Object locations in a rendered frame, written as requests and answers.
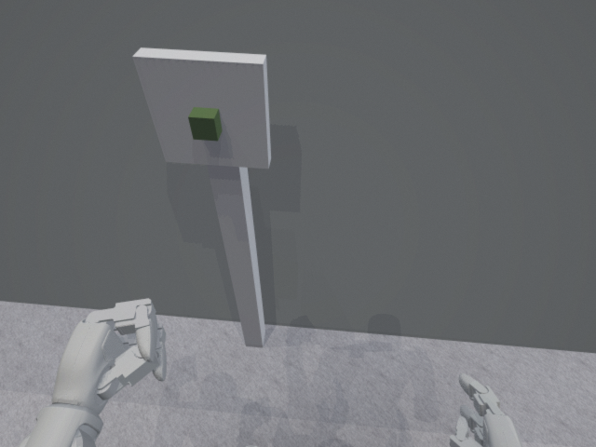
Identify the button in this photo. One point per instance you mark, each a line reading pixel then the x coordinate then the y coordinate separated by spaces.
pixel 205 124

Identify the robot left forearm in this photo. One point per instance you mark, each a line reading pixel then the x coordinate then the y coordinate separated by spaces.
pixel 64 425

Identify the robot left hand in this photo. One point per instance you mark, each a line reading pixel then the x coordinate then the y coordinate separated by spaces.
pixel 84 377

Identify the robot right hand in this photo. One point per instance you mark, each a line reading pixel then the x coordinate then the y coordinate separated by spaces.
pixel 495 429

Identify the panel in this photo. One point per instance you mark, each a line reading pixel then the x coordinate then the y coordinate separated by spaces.
pixel 174 82

